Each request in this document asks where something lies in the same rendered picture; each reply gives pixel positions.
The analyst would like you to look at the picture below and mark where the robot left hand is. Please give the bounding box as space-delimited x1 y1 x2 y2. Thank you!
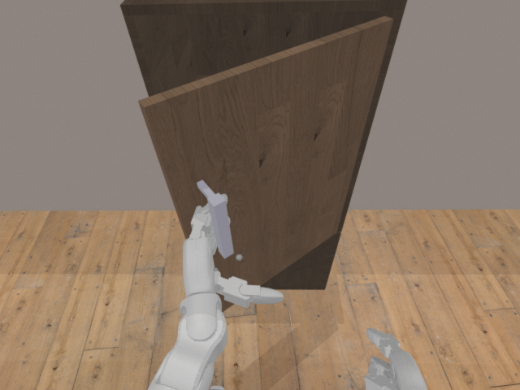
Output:
183 194 284 308

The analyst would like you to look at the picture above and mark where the cupboard door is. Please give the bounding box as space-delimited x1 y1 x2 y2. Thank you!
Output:
138 16 393 313

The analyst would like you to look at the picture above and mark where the handle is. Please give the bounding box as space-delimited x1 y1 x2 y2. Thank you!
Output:
197 180 234 259

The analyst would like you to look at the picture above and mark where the robot right hand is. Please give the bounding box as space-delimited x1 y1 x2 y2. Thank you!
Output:
365 328 427 390

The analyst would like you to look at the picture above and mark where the left robot forearm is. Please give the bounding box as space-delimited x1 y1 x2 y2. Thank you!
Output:
148 292 228 390

